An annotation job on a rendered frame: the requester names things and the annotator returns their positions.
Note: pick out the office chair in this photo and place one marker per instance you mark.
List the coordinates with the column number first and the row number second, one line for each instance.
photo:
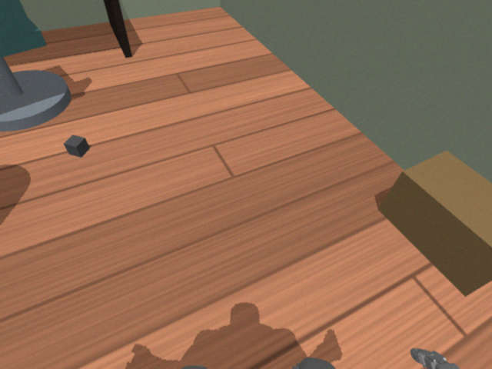
column 27, row 98

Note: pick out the right robot hand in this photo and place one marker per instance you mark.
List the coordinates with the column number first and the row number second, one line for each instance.
column 431, row 360

